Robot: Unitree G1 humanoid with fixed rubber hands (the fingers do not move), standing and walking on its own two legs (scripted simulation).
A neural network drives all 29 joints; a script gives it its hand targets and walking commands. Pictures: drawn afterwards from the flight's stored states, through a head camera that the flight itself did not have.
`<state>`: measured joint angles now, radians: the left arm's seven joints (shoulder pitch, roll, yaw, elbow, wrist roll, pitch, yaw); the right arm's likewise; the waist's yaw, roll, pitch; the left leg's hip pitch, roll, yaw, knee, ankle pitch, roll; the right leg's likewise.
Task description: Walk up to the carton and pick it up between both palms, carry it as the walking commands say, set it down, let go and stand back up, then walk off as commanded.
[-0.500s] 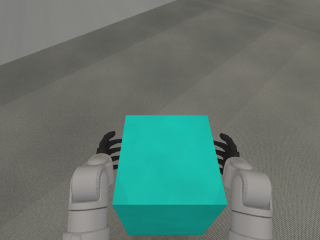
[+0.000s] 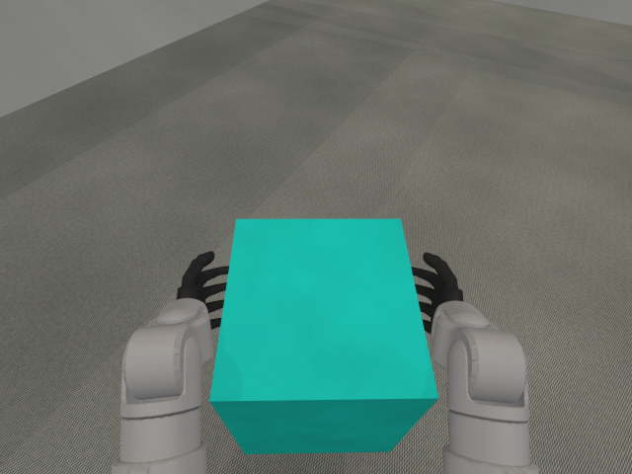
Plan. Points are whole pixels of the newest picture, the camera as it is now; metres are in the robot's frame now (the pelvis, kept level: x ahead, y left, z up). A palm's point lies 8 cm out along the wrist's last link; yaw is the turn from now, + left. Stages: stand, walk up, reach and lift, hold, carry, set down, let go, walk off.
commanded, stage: carry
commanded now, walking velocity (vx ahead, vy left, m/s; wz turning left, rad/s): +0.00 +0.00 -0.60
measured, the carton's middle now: (318, 343) +0.29 +0.02 +0.02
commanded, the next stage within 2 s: none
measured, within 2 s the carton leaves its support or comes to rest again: neither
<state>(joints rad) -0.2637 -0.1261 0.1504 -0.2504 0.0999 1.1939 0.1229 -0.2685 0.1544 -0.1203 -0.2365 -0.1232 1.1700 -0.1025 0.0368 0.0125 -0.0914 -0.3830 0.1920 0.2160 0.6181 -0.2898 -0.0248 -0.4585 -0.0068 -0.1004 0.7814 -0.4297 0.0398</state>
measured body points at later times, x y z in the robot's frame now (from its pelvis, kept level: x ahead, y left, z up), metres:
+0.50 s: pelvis -0.05 +0.01 +0.00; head -0.03 +0.03 +0.45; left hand +0.28 +0.08 +0.06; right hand +0.21 -0.20 +0.08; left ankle -0.01 +0.11 -0.73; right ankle -0.04 -0.10 -0.69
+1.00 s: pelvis -0.11 -0.01 +0.00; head -0.08 -0.02 +0.44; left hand +0.23 -0.08 +0.07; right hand +0.06 -0.32 +0.07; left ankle -0.02 +0.10 -0.69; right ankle -0.11 -0.11 -0.73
